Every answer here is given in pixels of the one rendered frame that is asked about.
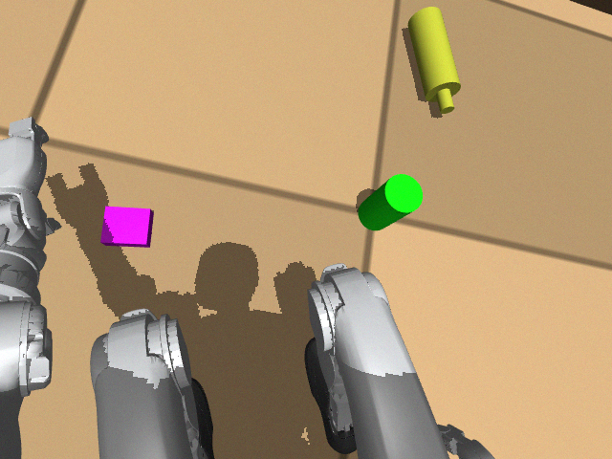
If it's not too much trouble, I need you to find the right robot hand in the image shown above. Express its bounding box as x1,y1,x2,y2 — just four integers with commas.
437,425,495,459

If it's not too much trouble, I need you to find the right robot foot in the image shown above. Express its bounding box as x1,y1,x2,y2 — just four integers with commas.
305,338,357,454

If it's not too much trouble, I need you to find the left robot foot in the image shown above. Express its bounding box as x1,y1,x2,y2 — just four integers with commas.
191,378,214,459

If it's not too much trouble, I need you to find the left robot hand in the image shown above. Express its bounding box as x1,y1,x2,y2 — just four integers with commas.
0,117,61,236

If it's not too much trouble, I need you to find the left robot arm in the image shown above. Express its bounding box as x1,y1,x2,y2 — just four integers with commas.
0,187,53,459

